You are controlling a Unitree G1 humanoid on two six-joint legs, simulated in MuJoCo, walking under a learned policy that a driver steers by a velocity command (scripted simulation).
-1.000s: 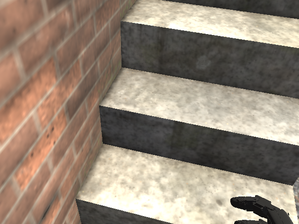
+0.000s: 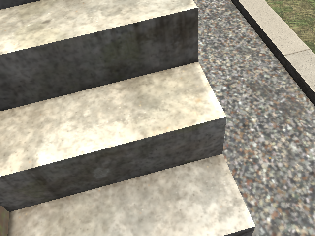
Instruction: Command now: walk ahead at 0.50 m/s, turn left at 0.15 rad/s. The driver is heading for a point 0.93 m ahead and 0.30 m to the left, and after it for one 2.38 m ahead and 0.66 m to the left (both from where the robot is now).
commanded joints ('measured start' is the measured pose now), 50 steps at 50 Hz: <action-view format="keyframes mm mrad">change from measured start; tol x64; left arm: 1 168 60 18 94 -20 -42 14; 33 -769 -191 -158 -495 -15 -80 49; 39 225 265 78 -133 20 -49 97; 50 -239 197 20 63 -3 -22 74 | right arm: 1 -201 195 83 -193 26 30 7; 50 140 77 91 -117 -96 82 -38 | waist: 1 68 -327 -24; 50 -227 -66 26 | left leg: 1 -705 2 1 487 -206 -1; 7 -354 -5 177 464 199 -47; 10 591 -52 301 -255 477 11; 15 330 112 -738 -1753 26 340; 21 539 -17 -136 -1584 1147 230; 33 183 159 -558 -2089 372 273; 37 482 118 -309 -1500 2354 229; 41 -459 -47 -227 230 234 9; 50 358 56 133 -520 658 -45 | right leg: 1 493 -338 214 -136 662 -208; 6 -51 -273 -79 -498 380 -153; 11 170 -191 -229 -261 2417 -121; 15 14 298 165 1184 227 -18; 26 -1123 213 59 1908 -231 -69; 36 -120 223 -105 625 -185 -96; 40 156 -323 1316 -172 -437 -524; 50 -620 0 -204 -187 7 -136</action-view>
